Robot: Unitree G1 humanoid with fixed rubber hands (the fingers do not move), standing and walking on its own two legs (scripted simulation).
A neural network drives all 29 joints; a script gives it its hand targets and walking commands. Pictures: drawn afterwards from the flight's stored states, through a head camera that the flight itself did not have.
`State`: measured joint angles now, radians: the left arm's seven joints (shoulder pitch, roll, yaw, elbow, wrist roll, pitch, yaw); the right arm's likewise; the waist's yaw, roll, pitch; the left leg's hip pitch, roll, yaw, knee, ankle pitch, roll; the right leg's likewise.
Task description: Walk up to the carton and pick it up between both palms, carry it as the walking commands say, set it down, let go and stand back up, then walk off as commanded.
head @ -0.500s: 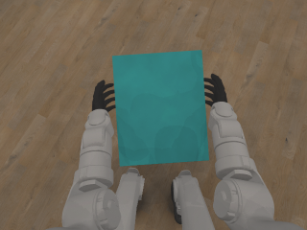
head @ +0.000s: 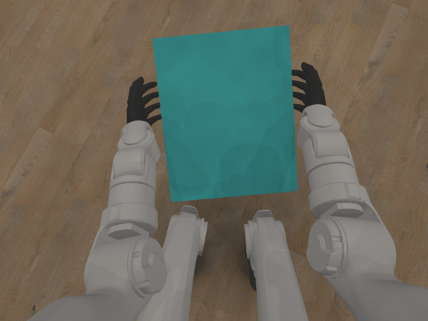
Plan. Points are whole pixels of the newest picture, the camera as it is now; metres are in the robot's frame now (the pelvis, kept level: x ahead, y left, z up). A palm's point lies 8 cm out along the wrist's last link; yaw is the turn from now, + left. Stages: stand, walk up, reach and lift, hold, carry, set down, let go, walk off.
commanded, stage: set down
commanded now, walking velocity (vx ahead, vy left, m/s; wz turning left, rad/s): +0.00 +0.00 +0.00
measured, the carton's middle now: (225, 119) +0.48 +0.01 -0.18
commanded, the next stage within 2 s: none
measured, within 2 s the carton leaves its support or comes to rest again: neither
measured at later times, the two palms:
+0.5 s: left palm (156, 124) +0.46 +0.16 -0.17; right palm (300, 111) +0.50 -0.15 -0.17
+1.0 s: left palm (165, 125) +0.49 +0.16 -0.25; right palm (290, 113) +0.53 -0.15 -0.26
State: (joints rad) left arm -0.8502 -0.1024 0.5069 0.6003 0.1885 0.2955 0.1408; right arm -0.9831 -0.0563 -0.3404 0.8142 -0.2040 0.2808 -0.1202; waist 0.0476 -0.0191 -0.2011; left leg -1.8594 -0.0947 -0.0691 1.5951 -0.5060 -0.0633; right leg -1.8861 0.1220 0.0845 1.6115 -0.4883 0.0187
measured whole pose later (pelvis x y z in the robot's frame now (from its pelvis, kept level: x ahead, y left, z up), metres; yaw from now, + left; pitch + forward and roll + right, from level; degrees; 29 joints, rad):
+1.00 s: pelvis -0.02 +0.00 -0.12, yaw +2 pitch +46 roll +4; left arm -1.18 0.01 0.50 0.69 0.10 0.26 0.17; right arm -1.35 -0.24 -0.23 0.95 -0.11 0.27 -0.12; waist 0.04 0.00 0.08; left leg -2.23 -0.13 -0.05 1.99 -0.57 -0.10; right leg -2.27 0.15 0.08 2.02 -0.54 0.04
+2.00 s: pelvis -0.01 +0.00 -0.16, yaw +3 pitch +39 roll +3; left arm -1.33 0.07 0.53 0.79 0.12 0.21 0.11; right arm -1.49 -0.31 -0.25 1.05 -0.10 0.20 -0.01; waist 0.03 0.02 0.29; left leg -2.23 -0.13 -0.03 2.16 -0.62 -0.09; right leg -2.25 0.09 0.04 2.19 -0.61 0.01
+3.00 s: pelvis -0.02 +0.00 -0.17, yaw +3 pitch +35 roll +4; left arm -1.37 0.16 0.40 0.97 -0.01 0.14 0.10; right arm -1.53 -0.36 -0.17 1.15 -0.04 0.15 -0.01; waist 0.03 0.03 0.39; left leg -2.20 -0.11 -0.01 2.21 -0.62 -0.08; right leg -2.24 0.06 0.03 2.25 -0.62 -0.01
